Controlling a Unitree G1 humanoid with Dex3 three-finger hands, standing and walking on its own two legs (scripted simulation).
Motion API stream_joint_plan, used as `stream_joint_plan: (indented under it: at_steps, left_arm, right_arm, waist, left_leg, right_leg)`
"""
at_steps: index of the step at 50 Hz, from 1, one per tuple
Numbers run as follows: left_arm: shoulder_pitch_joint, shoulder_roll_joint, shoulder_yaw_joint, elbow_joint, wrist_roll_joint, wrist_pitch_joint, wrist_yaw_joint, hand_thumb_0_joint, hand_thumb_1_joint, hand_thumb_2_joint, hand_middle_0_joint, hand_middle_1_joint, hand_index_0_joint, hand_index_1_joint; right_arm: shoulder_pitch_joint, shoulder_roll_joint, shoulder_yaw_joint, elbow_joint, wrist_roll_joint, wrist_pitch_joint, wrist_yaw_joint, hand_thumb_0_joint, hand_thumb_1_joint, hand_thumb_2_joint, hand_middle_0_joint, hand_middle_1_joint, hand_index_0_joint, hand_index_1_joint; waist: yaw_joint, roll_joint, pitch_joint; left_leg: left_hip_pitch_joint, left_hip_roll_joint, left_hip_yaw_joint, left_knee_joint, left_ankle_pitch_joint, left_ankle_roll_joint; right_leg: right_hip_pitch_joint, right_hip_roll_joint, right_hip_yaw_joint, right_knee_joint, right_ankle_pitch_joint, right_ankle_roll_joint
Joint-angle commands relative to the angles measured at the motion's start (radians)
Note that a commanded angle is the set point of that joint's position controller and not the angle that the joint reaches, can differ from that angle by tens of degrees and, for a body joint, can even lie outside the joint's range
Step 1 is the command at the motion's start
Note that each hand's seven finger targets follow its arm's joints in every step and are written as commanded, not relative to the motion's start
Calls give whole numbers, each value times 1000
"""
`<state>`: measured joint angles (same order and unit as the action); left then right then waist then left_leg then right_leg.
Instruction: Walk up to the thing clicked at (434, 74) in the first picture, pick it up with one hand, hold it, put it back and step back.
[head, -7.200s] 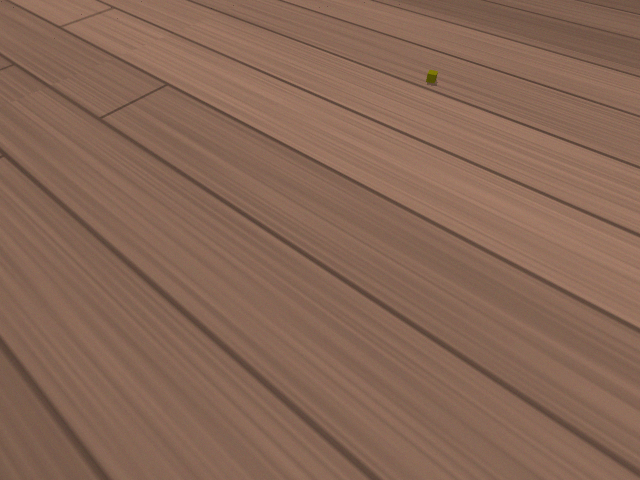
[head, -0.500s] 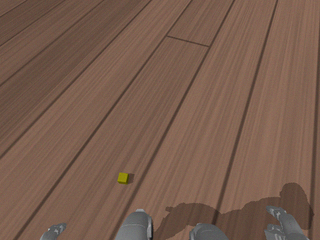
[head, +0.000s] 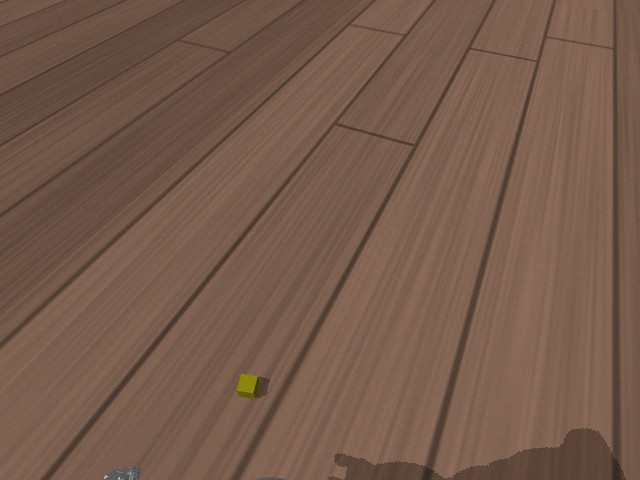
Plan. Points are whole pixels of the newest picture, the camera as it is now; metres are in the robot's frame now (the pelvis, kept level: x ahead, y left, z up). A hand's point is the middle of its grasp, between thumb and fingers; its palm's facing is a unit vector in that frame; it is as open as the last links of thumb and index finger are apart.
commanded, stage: walk up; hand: left
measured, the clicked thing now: (248, 386) +0.48 +0.25 -0.74
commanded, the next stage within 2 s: none
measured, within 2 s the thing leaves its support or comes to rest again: neither
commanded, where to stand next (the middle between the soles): +0.09 -0.03 m, yaw +1 degrees
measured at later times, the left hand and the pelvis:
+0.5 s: hand out of the picture +0.11 +0.25 -0.15, palm faces +0.03 -0.94 -0.35, open 7.4 cm; pelvis +0.03 +0.00 +0.01, yaw +1 degrees
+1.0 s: hand out of the picture +0.12 +0.26 -0.14, palm faces +0.02 -0.94 -0.34, open 7.4 cm; pelvis +0.03 +0.00 +0.01, yaw +2 degrees
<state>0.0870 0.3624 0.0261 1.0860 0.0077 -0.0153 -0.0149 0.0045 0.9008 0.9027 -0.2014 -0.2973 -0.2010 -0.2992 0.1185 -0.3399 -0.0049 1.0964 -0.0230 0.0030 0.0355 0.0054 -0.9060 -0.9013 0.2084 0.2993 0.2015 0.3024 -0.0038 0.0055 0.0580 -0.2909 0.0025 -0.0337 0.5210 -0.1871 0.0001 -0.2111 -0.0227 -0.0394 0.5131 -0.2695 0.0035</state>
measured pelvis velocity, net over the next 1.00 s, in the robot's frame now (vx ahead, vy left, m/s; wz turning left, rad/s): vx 0.03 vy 0.00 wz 0.03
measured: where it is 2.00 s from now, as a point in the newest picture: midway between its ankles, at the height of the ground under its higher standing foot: outside the picture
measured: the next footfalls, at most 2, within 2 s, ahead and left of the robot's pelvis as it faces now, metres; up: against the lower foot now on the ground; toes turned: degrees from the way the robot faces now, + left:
left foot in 1.42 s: +0.02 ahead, +0.18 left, +0.00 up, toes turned +1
right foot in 1.86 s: +0.11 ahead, -0.15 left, +0.00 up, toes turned +2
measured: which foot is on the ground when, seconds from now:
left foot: down 0.00-1.00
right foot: down 0.00-1.00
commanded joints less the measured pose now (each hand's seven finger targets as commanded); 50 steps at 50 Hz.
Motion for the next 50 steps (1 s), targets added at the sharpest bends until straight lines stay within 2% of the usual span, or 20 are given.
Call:
stream_joint_plan:
  at_steps: [1, 4, 7, 9, 11, 14, 18, 24, 30, 32, 36, 44, 50]
  left_arm:
    - [-23, 205, 45, -38, -3, -21, 12, 0, 900, 900, -200, -300, -200, -300]
    - [-32, 198, 43, -32, 0, -27, 13, 0, 900, 900, -200, -300, -200, -300]
    - [-33, 205, 40, -27, 3, -32, 15, 0, 900, 900, -200, -300, -200, -300]
    - [-57, 208, 39, -22, 3, -34, 16, 0, 900, 900, -200, -300, -200, -300]
    - [-54, 208, 37, -18, 0, -37, 19, 0, 900, 900, -200, -300, -200, -300]
    - [-52, 205, 35, -5, -3, -39, 23, 0, 900, 900, -200, -300, -200, -300]
    - [-49, 209, 35, -1, -5, -37, 27, 0, 900, 900, -200, -300, -200, -300]
    - [-65, 205, 34, 0, -2, -29, 28, 0, 900, 900, -200, -300, -200, -300]
    - [-70, 199, 36, 4, -2, -26, 29, 0, 900, 900, -200, -300, -200, -300]
    - [-76, 203, 36, 0, 0, -25, 28, 0, 900, 900, -200, -300, -200, -300]
    - [-73, 202, 38, -3, 1, -24, 28, 0, 900, 900, -200, -300, -200, -300]
    - [-76, 202, 39, -7, 3, -21, 26, 0, 900, 900, -200, -300, -200, -300]
    - [-71, 203, 42, -11, 5, -21, 25, 0, 900, 900, -200, -300, -200, -300]
  right_arm:
    - [-89, -239, -45, -68, 4, -29, -19, 0, -900, -900, 200, 300, 200, 300]
    - [-81, -234, -45, -63, 7, -34, -21, 0, -900, -900, 200, 300, 200, 300]
    - [-87, -229, -44, -65, 12, -33, -21, 0, -900, -900, 200, 300, 200, 300]
    - [-73, -224, -45, -53, 11, -31, -23, 0, -900, -900, 200, 300, 200, 300]
    - [-70, -223, -43, -47, 15, -34, -24, 0, -900, -900, 200, 300, 200, 300]
    - [-69, -212, -43, -39, 20, -33, -27, 0, -900, -900, 200, 300, 200, 300]
    - [-77, -217, -49, -36, 20, -28, -30, 0, -900, -900, 200, 300, 200, 300]
    - [-95, -216, -50, -31, 18, -21, -32, 0, -900, -900, 200, 300, 200, 300]
    - [-108, -209, -48, -32, 18, -21, -32, 0, -900, -900, 200, 300, 200, 300]
    - [-114, -216, -50, -32, 16, -20, -33, 0, -900, -900, 200, 300, 200, 300]
    - [-115, -213, -50, -35, 16, -22, -32, 0, -900, -900, 200, 300, 200, 300]
    - [-116, -214, -46, -39, 14, -20, -31, 0, -900, -900, 200, 300, 200, 300]
    - [-98, -213, -46, -35, 14, -22, -32, 0, -900, -900, 200, 300, 200, 300]
  waist:
    - [23, 67, -22]
    - [16, 67, -98]
    - [12, 47, -89]
    - [0, 27, -74]
    - [1, 22, -102]
    - [-2, 5, -122]
    - [0, 3, -145]
    - [0, -1, -118]
    - [4, 8, -120]
    - [2, 13, -116]
    - [5, 12, -135]
    - [4, 17, -98]
    - [2, 7, -116]
  left_leg:
    - [-78, 110, -198, -247, -353, 25]
    - [-11, 112, -176, -222, -216, 27]
    - [6, 102, -160, -205, -174, 26]
    - [16, 96, -148, -194, -114, 22]
    - [61, 100, -136, -172, 13, 24]
    - [97, 101, -119, -147, 154, 25]
    - [144, 99, -101, -127, 247, 25]
    - [133, 104, -106, -158, 210, 25]
    - [139, 106, -105, -167, 258, 20]
    - [132, 101, -103, -177, 221, 19]
    - [144, 103, -101, -177, 243, 22]
    - [110, 95, -117, -205, 153, 19]
    - [113, 93, -117, -199, 165, 21]
  right_leg:
    - [27, -60, 107, -145, -161, -46]
    - [77, -71, 99, -156, -65, -42]
    - [61, -88, 115, -193, -65, -39]
    - [55, -96, 118, -204, -46, -39]
    - [69, -103, 110, -198, 45, -37]
    - [92, -111, 101, -207, 130, -29]
    - [110, -120, 88, -200, 211, -25]
    - [108, -115, 74, -209, 165, -20]
    - [129, -114, 66, -215, 184, -17]
    - [128, -116, 70, -213, 167, -19]
    - [149, -116, 63, -211, 185, -19]
    - [142, -109, 64, -227, 116, -16]
    - [160, -110, 63, -232, 117, -21]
